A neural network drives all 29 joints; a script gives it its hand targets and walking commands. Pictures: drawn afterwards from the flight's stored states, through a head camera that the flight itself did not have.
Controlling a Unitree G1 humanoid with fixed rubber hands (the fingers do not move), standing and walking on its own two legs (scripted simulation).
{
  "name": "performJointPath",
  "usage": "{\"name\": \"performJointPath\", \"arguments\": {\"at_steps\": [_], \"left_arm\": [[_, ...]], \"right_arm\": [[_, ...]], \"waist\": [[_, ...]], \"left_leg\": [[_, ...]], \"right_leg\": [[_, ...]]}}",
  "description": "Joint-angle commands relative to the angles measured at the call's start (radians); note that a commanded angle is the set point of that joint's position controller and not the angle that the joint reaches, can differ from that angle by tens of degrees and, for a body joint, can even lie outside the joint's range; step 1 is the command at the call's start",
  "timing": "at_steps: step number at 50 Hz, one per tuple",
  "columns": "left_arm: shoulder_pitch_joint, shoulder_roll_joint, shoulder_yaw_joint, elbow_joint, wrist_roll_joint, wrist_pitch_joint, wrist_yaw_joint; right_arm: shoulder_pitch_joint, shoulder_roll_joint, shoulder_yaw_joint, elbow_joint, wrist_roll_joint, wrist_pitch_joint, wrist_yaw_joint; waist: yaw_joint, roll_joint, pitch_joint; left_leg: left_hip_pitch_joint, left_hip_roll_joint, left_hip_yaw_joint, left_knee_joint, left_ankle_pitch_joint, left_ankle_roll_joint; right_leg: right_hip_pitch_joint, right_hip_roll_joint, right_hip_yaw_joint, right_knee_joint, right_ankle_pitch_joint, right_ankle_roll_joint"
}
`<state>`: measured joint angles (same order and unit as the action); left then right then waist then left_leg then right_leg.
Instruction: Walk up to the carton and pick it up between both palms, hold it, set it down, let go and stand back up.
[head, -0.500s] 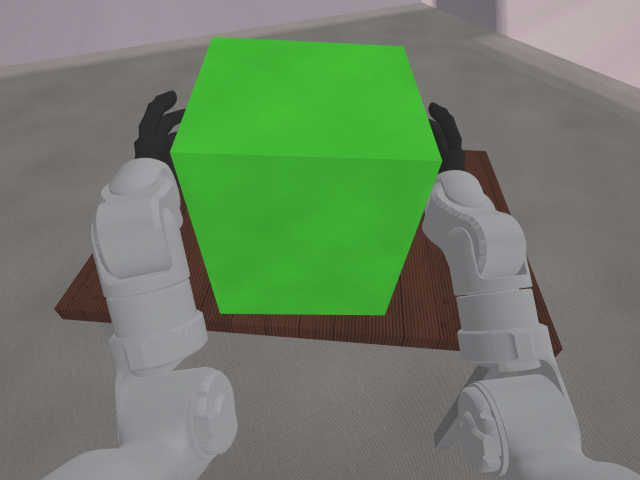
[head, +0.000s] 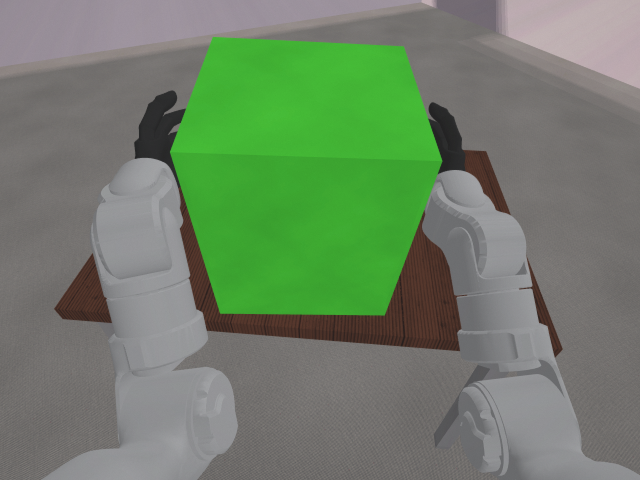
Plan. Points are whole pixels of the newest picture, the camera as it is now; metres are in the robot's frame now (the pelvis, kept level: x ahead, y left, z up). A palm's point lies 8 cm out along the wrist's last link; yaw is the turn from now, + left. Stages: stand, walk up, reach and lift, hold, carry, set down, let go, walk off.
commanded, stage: hold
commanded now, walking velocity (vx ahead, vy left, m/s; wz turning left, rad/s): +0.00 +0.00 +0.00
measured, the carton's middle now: (306, 188) +0.39 +0.01 +0.20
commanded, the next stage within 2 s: set down in 0.06 s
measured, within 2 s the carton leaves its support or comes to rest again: neither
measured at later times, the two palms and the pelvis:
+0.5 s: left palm (172, 163) +0.38 +0.15 +0.24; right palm (438, 177) +0.39 -0.15 +0.20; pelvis +0.01 +0.01 +0.00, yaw +2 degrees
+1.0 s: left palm (175, 188) +0.40 +0.16 +0.19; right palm (420, 198) +0.40 -0.14 +0.17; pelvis +0.02 +0.02 +0.00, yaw +1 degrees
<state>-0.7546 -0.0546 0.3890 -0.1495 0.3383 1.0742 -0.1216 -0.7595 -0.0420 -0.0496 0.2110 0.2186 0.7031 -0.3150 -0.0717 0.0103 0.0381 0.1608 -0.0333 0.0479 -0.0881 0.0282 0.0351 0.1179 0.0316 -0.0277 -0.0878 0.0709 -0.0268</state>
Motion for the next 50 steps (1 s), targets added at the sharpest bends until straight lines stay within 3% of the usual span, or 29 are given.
{"name": "performJointPath", "arguments": {"at_steps": [1,8,14,17,22,26,29,32,37,41,47,50], "left_arm": [[-0.478,-0.298,-0.375,-0.056,-0.181,-0.018,-0.132],[-0.497,-0.292,-0.372,-0.064,-0.179,-0.040,-0.136],[-0.489,-0.226,-0.271,0.037,-0.119,-0.145,-0.170],[-0.448,-0.192,-0.226,0.090,-0.094,-0.199,-0.191],[-0.396,-0.204,-0.231,0.099,-0.105,-0.277,-0.188],[-0.407,-0.275,-0.318,0.011,-0.151,-0.317,-0.139],[-0.432,-0.326,-0.415,-0.066,-0.192,-0.330,-0.095],[-0.406,-0.331,-0.454,-0.070,-0.200,-0.326,-0.080],[-0.278,-0.252,-0.375,0.022,-0.157,-0.276,-0.108],[-0.280,-0.251,-0.344,0.048,-0.145,-0.265,-0.127],[-0.396,-0.286,-0.375,0.013,-0.163,-0.331,-0.089],[-0.414,-0.283,-0.351,0.067,-0.148,-0.371,-0.074]], "right_arm": [[-0.575,0.341,0.274,-0.190,0.096,-0.038,0.077],[-0.598,0.331,0.242,-0.210,0.067,-0.069,0.090],[-0.556,0.253,0.100,-0.147,-0.080,-0.163,0.146],[-0.486,0.224,0.065,-0.096,-0.127,-0.191,0.172],[-0.424,0.244,0.106,-0.075,-0.133,-0.235,0.188],[-0.497,0.315,0.203,-0.154,-0.116,-0.292,0.201],[-0.554,0.373,0.270,-0.224,-0.102,-0.329,0.211],[-0.512,0.388,0.283,-0.214,-0.103,-0.339,0.211],[-0.328,0.307,0.217,-0.088,-0.093,-0.299,0.189],[-0.352,0.279,0.191,-0.079,-0.092,-0.290,0.183],[-0.512,0.311,0.196,-0.143,-0.117,-0.351,0.216],[-0.506,0.315,0.158,-0.093,-0.161,-0.371,0.239]], "waist": [[0.002,0.003,-0.381],[-0.002,0.008,-0.368],[0.001,0.002,-0.304],[0.007,-0.016,-0.307],[0.014,-0.040,-0.330],[0.010,-0.049,-0.449],[-0.006,-0.017,-0.571],[-0.022,0.022,-0.596],[-0.025,0.034,-0.394],[-0.014,0.008,-0.292],[-0.010,0.010,-0.434],[-0.009,0.013,-0.498]], "left_leg": [[-0.004,0.068,-0.052,0.028,0.171,-0.020],[-0.016,0.065,-0.050,0.022,0.150,-0.018],[-0.158,0.045,-0.014,-0.037,-0.004,0.006],[-0.209,0.036,0.002,-0.075,-0.006,0.021],[-0.168,0.039,-0.001,-0.115,0.129,0.023],[-0.074,0.039,-0.025,-0.083,0.314,0.009],[0.046,0.032,-0.041,-0.007,0.493,-0.022],[0.122,0.023,-0.044,0.045,0.551,-0.043],[0.026,0.013,-0.033,0.023,0.415,-0.050],[-0.042,0.023,-0.033,0.003,0.349,-0.041],[0.037,0.041,-0.040,0.016,0.428,-0.049],[0.058,0.047,-0.039,0.007,0.385,-0.044]], "right_leg": [[0.188,-0.049,0.078,0.066,0.108,0.061],[0.185,-0.049,0.067,0.062,0.063,0.061],[0.234,-0.051,0.022,0.057,-0.098,0.075],[0.285,-0.049,0.012,0.049,-0.100,0.080],[0.322,-0.041,0.024,0.028,0.054,0.071],[0.348,-0.035,0.039,0.043,0.265,0.040],[0.311,-0.025,0.034,0.064,0.371,0.026],[0.267,-0.022,0.029,0.068,0.399,0.028],[0.271,-0.023,0.045,0.043,0.323,0.044],[0.260,-0.023,0.047,0.030,0.246,0.047],[0.197,-0.016,0.038,0.036,0.187,0.031],[0.170,-0.019,0.029,0.024,0.144,0.027]]}}
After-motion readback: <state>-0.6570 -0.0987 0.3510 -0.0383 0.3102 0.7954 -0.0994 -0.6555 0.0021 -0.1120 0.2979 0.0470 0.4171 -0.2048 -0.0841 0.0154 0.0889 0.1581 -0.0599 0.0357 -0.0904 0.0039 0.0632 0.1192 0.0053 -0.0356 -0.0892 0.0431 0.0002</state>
